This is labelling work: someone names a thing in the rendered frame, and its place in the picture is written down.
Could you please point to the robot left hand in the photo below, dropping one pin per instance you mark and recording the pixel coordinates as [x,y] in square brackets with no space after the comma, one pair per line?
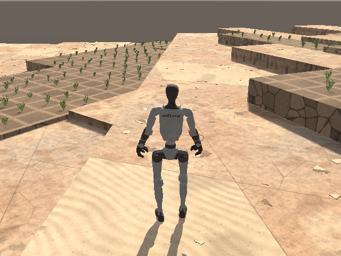
[138,150]

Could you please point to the robot right hand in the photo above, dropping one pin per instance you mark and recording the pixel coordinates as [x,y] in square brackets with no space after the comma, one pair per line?
[194,147]

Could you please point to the robot right forearm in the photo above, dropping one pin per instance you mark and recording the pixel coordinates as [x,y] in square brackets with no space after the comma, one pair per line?
[196,139]

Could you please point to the robot right thigh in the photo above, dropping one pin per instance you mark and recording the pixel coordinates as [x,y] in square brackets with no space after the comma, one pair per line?
[183,157]

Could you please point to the robot left shin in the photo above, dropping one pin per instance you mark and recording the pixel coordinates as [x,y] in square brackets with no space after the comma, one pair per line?
[158,196]

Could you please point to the robot left forearm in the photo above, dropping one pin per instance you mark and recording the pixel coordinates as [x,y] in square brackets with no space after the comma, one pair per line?
[143,139]

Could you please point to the left robot upper arm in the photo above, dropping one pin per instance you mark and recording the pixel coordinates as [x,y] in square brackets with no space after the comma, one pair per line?
[151,120]

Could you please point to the right robot upper arm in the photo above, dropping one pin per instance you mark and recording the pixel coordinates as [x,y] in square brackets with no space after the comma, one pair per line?
[190,120]

